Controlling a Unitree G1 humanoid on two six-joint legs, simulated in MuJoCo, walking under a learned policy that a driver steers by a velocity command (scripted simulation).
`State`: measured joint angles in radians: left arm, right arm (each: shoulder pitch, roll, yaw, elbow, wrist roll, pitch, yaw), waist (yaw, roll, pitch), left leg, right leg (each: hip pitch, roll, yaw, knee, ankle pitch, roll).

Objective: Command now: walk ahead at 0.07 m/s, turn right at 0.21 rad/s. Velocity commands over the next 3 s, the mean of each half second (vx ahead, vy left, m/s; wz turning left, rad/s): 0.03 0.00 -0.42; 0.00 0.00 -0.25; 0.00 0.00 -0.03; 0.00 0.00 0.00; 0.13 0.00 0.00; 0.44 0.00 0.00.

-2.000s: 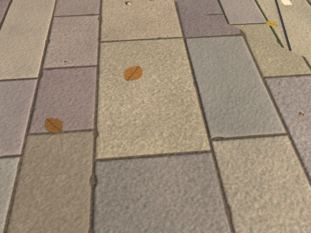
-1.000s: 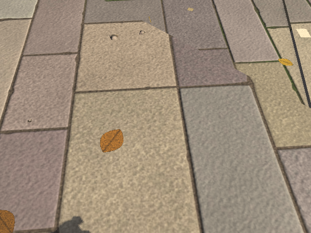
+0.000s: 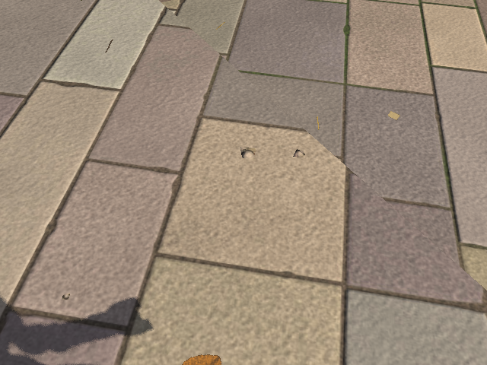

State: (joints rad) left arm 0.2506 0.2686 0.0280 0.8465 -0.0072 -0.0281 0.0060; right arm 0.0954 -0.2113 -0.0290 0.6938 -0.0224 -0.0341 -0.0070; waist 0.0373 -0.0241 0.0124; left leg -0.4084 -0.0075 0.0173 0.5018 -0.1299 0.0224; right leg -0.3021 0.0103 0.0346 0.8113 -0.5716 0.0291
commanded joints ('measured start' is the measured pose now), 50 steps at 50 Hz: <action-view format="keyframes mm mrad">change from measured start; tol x16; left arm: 1 31 141 46 -58 -4 50 23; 13 79 99 65 -90 3 75 -2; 16 77 308 107 -146 40 62 10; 50 -67 110 51 -156 19 51 15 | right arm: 1 48 -197 -57 -33 6 6 -15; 17 -128 -158 -73 -21 14 46 -47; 50 8 -179 -30 103 12 -11 3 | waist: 1 -35 149 -133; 13 20 155 -130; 16 7 -296 -3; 19 -35 -102 -26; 38 -51 -92 -86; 41 20 247 -94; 50 -28 78 -43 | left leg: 1 243 338 -320 -185 240 233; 12 152 307 -61 -166 68 173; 14 68 241 21 -14 -93 65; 16 -290 -22 41 475 -531 -80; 21 -255 20 -94 650 -234 -63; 36 55 2 -59 100 -208 -77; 40 371 239 -265 -135 372 61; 50 191 87 -130 -109 -24 19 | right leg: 1 -196 -58 42 232 -22 38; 13 76 -28 -109 -209 319 -54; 14 121 -29 -60 -320 378 -94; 16 112 -406 521 -543 665 -357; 17 83 -373 499 -564 550 -364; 22 135 -215 290 -496 605 -222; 37 140 -177 358 -390 723 -234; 42 -21 17 101 -178 123 -15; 50 123 -21 108 -334 491 -50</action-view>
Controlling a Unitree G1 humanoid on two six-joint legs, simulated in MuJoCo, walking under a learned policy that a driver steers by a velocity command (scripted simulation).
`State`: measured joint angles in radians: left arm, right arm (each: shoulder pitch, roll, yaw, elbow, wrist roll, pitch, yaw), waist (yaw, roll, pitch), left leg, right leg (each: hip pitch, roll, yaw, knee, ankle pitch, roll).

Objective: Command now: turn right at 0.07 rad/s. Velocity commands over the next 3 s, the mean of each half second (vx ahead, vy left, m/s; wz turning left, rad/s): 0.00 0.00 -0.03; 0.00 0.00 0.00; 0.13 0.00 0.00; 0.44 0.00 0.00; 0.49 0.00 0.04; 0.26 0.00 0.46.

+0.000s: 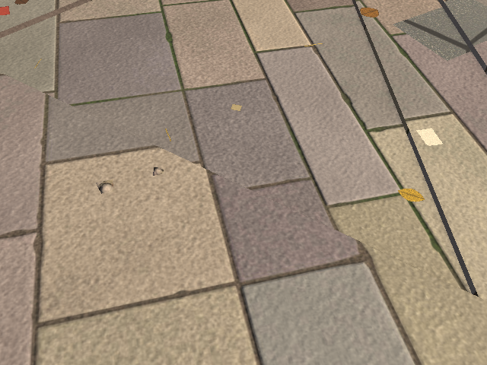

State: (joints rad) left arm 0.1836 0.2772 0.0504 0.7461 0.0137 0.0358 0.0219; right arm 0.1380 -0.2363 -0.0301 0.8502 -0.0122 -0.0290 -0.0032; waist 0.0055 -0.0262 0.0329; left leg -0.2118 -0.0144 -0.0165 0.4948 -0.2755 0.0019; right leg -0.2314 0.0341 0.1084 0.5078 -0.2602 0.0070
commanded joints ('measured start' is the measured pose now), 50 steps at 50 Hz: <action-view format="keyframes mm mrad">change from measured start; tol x2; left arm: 1 1 97 27 -47 1 -15 -1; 50 70 41 -11 278 -12 -42 21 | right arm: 1 -39 -142 -26 -51 4 -14 -3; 28 26 -127 -4 142 9 8 -23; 50 105 -96 10 202 10 8 -29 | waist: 1 1 60 -59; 4 -11 7 -53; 7 -14 -4 -43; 50 -14 28 11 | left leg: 1 -6 89 -86 -91 118 38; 9 10 57 -51 -57 111 25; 50 -7 31 -41 -101 87 27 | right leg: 1 51 -50 40 -43 188 -28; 4 42 -53 49 -54 213 -27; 11 26 -54 53 -68 175 -28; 50 28 -27 -5 -94 137 -12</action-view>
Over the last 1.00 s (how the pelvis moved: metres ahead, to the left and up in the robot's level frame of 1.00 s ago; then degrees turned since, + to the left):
0.02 -0.02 0.01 -21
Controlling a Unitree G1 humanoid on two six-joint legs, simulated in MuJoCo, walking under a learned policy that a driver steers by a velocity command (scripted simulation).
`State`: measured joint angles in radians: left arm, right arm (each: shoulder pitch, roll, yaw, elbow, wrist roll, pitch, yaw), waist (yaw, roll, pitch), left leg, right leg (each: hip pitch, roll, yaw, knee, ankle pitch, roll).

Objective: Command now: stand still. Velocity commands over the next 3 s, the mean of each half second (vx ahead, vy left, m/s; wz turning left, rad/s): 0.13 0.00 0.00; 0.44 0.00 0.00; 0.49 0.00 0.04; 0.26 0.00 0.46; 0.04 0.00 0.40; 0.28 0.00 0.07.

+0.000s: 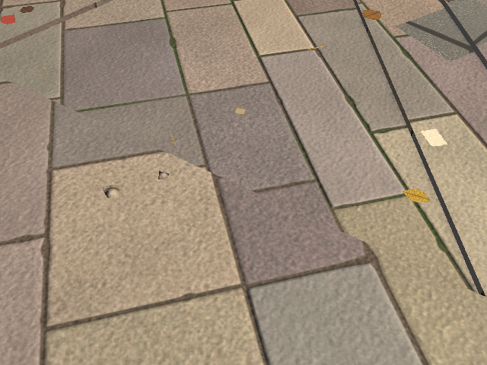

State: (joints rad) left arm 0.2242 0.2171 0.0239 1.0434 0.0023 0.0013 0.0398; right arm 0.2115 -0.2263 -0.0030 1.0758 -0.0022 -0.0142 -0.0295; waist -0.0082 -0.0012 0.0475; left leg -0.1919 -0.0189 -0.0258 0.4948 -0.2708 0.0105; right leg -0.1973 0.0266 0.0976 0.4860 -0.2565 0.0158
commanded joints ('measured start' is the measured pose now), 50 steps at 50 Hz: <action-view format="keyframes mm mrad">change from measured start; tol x32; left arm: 1 31 100 14 -15 0 -7 4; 25 447 234 59 93 -11 -101 -42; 50 173 139 25 -91 -56 -140 -42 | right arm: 1 35 -105 -16 -23 0 -7 -3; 41 -347 -78 -27 -304 35 -91 73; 47 241 -317 -124 -171 8 -79 50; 50 47 -156 -73 -190 17 -86 61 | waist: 1 0 3 -3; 21 68 131 101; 25 137 -349 -12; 42 51 -95 103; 48 -119 255 -490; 50 -77 109 -166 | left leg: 1 -27 35 -32 -102 83 19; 20 -131 297 -371 -330 -436 196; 27 -708 73 -70 691 -137 80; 45 -67 -23 108 56 212 113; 48 665 431 -778 -198 -137 368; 50 328 352 -513 -259 -134 264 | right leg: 1 -7 -20 5 -73 133 -21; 18 -260 -41 -87 333 -193 -67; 22 118 6 -156 -29 -25 -83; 26 294 -427 613 -348 -383 -301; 32 262 -235 118 -354 231 -183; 41 211 -258 -9 -395 340 -182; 45 284 -245 -73 -40 910 -127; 48 -405 48 8 837 -283 -33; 50 -519 -76 10 905 -163 -79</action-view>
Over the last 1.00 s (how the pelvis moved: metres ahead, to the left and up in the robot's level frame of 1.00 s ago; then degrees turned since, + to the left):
0.00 0.01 0.00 1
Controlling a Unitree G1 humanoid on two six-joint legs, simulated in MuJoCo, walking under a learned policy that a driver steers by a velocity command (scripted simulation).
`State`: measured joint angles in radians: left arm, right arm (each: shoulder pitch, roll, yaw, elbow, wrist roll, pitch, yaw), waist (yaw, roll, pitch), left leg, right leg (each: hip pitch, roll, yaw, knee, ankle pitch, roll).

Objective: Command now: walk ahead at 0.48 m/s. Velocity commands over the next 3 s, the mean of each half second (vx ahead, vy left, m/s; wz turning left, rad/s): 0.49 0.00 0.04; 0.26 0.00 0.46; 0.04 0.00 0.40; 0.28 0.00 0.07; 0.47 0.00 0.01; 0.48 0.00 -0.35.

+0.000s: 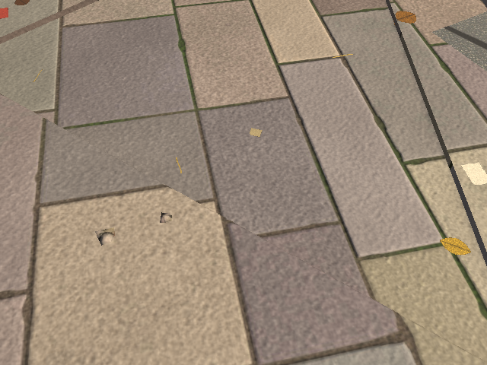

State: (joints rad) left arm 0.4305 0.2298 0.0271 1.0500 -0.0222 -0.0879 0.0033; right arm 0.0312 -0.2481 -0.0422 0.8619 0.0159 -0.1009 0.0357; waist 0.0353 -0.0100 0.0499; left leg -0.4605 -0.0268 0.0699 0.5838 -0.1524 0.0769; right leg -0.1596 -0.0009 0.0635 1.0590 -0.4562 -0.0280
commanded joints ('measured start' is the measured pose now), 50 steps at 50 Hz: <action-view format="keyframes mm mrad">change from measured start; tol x32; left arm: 1 -76 123 27 -106 -24 -50 4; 19 -542 64 24 -309 3 -23 -41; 25 29 308 110 -184 26 -28 -29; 50 -262 156 61 -264 14 53 8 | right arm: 1 155 -108 -25 15 -10 -7 3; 25 535 30 27 91 -8 24 -38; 50 248 -250 -100 -194 -30 95 -16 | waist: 1 -80 35 -92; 20 -102 58 46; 25 64 -241 -472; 35 -83 -73 -39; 50 -81 147 -361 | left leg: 1 425 321 -480 -379 -122 174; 23 482 219 -153 -59 608 65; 25 -137 -23 -81 612 -289 -42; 27 -295 52 -206 782 -352 -28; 46 103 29 13 -34 45 14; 48 454 244 -355 -99 813 169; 50 536 383 -655 -225 502 350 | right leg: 1 -506 -97 24 264 122 -36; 20 -523 -72 -52 -557 458 -24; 23 -93 -5 -98 -586 417 -78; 25 635 -440 532 -616 305 -297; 36 -57 -257 -155 -846 872 -169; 46 85 -271 -251 -509 849 -77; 49 -424 66 -85 285 -295 94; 50 -477 25 16 326 -229 78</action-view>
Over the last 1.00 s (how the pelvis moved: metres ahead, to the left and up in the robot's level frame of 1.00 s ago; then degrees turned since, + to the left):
0.30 0.02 -0.02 0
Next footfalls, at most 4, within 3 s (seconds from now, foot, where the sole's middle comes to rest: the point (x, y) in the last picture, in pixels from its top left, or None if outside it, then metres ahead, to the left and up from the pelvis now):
0.48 right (314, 361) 0.47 -0.14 -0.76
0.94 left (221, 309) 0.60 0.11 -0.76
1.44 right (299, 302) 0.63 -0.11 -0.76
1.80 left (217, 335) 0.53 0.12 -0.76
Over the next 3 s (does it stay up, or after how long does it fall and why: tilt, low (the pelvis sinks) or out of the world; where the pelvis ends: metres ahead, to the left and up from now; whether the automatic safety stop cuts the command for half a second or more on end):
stays up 1.05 0.23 -0.02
